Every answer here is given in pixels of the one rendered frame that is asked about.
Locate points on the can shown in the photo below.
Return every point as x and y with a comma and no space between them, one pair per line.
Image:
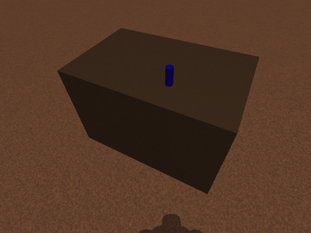
169,75

